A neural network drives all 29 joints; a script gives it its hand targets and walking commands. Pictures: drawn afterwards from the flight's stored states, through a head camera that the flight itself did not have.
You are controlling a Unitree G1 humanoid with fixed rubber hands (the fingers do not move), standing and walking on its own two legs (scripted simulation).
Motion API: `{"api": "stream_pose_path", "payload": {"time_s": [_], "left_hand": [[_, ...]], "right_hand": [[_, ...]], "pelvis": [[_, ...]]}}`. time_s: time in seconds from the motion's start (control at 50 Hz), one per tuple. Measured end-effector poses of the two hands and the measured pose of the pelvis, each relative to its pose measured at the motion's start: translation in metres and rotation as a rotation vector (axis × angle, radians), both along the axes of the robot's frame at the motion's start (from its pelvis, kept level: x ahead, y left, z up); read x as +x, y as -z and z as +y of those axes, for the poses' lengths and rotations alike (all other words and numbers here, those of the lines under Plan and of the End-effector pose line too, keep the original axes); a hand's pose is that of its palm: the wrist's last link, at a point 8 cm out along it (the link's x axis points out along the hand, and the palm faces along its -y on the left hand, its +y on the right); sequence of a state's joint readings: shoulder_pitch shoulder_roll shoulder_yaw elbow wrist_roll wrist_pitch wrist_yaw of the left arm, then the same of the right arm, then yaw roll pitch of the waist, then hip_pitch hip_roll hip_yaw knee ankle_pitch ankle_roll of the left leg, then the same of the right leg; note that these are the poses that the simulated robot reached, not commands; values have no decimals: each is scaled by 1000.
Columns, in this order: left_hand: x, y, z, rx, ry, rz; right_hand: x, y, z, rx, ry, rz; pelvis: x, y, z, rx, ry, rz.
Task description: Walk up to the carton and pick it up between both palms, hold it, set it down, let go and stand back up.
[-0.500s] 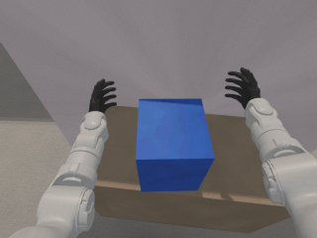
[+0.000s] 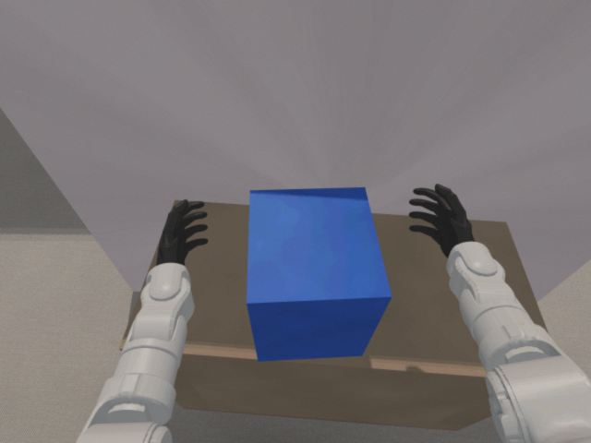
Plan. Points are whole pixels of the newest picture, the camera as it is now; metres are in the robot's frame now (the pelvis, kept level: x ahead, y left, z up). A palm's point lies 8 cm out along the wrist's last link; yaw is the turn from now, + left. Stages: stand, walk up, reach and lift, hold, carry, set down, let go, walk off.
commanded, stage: set down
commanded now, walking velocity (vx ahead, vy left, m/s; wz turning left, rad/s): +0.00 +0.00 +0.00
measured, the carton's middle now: (309, 278) +0.40 +0.04 -0.10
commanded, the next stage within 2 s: none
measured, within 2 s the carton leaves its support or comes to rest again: neither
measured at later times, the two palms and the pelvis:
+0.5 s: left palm (179, 301) +0.27 +0.21 +0.01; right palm (466, 301) +0.33 -0.19 +0.01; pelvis +0.01 -0.01 +0.00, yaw +0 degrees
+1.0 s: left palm (179, 346) +0.22 +0.20 -0.03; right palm (482, 370) +0.26 -0.21 -0.03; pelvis +0.01 -0.01 +0.00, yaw -1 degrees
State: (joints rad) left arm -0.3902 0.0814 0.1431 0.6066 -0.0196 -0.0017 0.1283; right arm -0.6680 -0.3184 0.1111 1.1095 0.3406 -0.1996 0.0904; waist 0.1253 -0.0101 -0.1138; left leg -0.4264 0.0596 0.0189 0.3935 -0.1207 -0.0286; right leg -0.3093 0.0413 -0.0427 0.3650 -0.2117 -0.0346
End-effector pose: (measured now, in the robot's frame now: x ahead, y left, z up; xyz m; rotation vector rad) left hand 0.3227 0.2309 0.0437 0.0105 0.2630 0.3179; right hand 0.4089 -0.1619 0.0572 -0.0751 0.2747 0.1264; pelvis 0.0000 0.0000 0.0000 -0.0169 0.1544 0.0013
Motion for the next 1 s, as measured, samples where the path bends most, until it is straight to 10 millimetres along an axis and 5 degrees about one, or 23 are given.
{"api": "stream_pose_path", "payload": {"time_s": [1.0], "left_hand": [[-98,69,-26,0,22,26]], "right_hand": [[-153,88,-49,23,52,13]], "pelvis": [[10,3,-9,27,14,-123]]}}
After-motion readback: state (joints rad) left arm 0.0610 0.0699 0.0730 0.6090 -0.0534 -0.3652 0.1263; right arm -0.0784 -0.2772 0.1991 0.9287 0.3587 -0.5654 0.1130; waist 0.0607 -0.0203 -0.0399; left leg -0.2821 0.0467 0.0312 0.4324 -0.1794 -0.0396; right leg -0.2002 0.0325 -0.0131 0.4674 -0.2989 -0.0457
